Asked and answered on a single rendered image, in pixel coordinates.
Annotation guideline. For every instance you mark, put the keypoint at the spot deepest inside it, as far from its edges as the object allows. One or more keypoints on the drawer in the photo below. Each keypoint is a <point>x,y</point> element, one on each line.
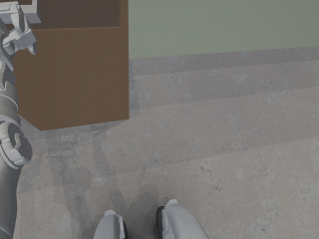
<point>59,14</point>

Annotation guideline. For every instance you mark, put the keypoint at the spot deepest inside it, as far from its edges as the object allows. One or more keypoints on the robot left thigh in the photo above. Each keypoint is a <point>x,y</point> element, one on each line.
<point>111,227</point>

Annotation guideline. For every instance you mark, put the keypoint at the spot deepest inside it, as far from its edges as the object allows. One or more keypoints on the robot left forearm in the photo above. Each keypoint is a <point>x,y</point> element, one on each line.
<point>9,99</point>

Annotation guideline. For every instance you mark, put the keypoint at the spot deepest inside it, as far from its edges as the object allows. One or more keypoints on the left robot upper arm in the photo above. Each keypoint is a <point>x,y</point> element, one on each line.
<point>15,151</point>

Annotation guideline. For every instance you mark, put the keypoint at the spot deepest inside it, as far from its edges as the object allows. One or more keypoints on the handle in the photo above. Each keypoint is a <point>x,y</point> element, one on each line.
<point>32,13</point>

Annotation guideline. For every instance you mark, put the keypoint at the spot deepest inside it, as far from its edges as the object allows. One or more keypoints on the cabinet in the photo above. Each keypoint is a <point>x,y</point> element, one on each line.
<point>79,76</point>

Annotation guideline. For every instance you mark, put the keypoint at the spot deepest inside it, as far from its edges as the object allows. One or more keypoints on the robot right shin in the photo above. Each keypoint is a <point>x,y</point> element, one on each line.
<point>169,235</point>

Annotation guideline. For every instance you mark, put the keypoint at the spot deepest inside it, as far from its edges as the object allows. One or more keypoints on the robot left hand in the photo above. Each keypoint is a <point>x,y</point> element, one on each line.
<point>22,36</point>

